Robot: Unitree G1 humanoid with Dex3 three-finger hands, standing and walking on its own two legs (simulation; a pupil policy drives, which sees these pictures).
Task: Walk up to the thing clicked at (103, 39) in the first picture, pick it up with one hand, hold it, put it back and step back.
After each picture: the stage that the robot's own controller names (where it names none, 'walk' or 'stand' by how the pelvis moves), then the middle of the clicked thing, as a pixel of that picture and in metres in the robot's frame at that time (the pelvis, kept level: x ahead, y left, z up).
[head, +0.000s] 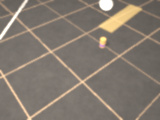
stand; (102, 42) +1.51 -0.27 -0.72
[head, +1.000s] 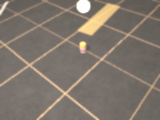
walk; (82, 47) +1.41 +0.08 -0.70
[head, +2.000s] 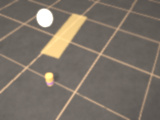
walk; (49, 79) +0.89 +0.30 -0.69
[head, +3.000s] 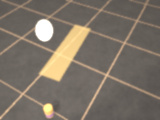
walk; (48, 111) +0.59 +0.25 -0.71
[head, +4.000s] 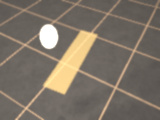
stand; out of the picture +0.43 +0.22 -0.71
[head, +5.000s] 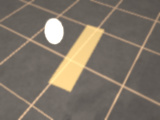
stand; out of the picture +0.40 +0.17 -0.71
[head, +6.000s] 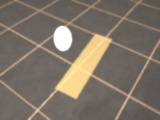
stand; out of the picture +0.40 +0.15 -0.72
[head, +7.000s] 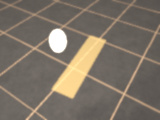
stand; out of the picture +0.43 +0.17 -0.71
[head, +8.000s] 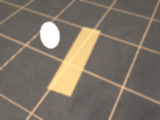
stand; out of the picture +0.35 +0.18 -0.71
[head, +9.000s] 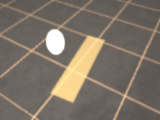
stand; out of the picture +0.37 +0.16 -0.72
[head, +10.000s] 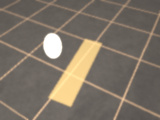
stand; out of the picture +0.35 +0.16 -0.73
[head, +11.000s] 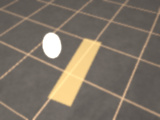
stand; out of the picture +0.35 +0.17 -0.73
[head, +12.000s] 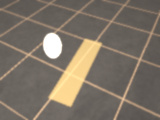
go down; out of the picture +0.35 +0.16 -0.73
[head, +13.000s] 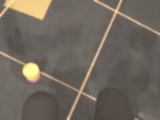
go down; (32, 73) +0.43 +0.19 -0.36
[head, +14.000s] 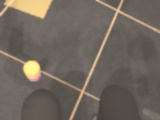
go down; (32, 71) +0.44 +0.19 -0.31
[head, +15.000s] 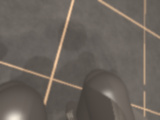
close in; out of the picture +0.43 +0.22 -0.23
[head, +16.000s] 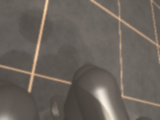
close; out of the picture +0.42 +0.24 -0.23
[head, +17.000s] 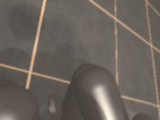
lift; out of the picture +0.41 +0.23 -0.23
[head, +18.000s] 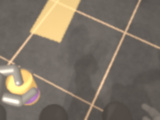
lift; (24, 88) +0.33 +0.19 -0.04
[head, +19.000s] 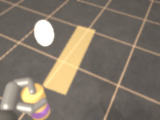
hold; (36, 102) +0.31 +0.16 -0.01
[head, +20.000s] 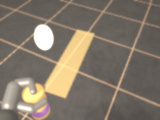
hold; (37, 102) +0.31 +0.16 -0.01
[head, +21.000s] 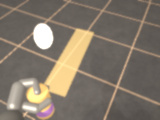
crouch; (41, 101) +0.32 +0.15 -0.01
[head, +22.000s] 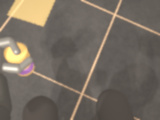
crouch; (20, 60) +0.44 +0.18 -0.09
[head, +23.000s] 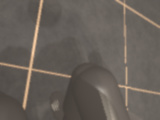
lower; out of the picture +0.45 +0.26 -0.23
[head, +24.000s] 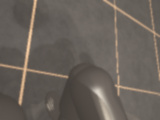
lower; out of the picture +0.45 +0.26 -0.23
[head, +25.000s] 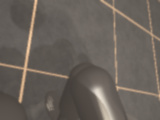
lower; out of the picture +0.45 +0.25 -0.24
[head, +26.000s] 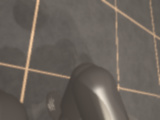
lower; out of the picture +0.44 +0.25 -0.23
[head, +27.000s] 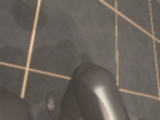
loosen; out of the picture +0.44 +0.24 -0.24
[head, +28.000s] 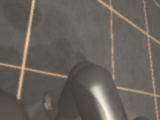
withdraw; out of the picture +0.43 +0.24 -0.24
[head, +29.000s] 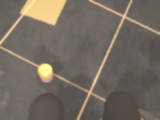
walk; (45, 73) +0.45 +0.17 -0.37
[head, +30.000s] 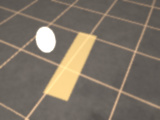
stand; out of the picture +0.37 +0.15 -0.66
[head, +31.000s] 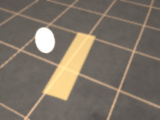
stand; out of the picture +0.38 +0.16 -0.67
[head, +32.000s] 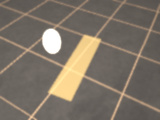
stand; out of the picture +0.38 +0.14 -0.70
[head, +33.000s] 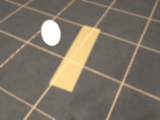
walk; out of the picture +0.41 +0.14 -0.71
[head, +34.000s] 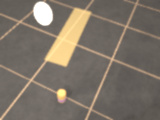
walk; (61, 96) +0.61 +0.12 -0.71
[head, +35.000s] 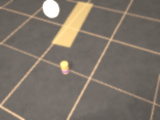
walk; (64, 67) +0.95 +0.25 -0.70
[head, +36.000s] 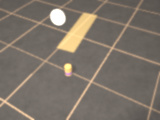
stand; (68, 70) +1.06 +0.16 -0.71
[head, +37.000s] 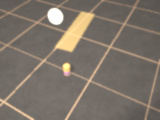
stand; (66, 69) +1.06 +0.16 -0.73
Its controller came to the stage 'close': yes
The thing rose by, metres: 0.71
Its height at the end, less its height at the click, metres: +0.00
